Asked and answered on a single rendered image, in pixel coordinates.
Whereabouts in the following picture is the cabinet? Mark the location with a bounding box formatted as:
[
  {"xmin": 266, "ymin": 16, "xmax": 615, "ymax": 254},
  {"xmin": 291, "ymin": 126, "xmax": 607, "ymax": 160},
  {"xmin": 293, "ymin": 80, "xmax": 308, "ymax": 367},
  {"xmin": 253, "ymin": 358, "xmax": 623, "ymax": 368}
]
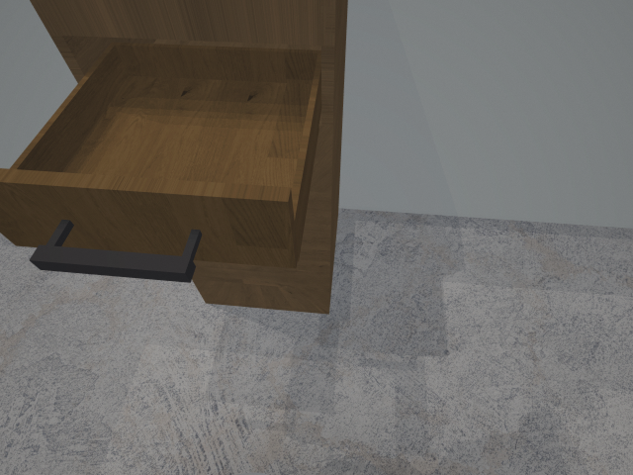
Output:
[{"xmin": 30, "ymin": 0, "xmax": 348, "ymax": 314}]

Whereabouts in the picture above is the handle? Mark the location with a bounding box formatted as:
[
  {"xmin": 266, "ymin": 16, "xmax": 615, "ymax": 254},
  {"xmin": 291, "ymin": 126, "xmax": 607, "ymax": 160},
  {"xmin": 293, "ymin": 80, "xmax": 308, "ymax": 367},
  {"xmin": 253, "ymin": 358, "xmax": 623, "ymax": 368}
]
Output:
[{"xmin": 30, "ymin": 220, "xmax": 202, "ymax": 283}]

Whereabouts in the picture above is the drawer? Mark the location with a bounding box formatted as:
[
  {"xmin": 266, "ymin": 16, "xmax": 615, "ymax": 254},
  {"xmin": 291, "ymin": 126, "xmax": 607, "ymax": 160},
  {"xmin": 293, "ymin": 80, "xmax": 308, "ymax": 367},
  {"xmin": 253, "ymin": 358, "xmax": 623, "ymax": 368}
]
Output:
[{"xmin": 0, "ymin": 43, "xmax": 321, "ymax": 268}]

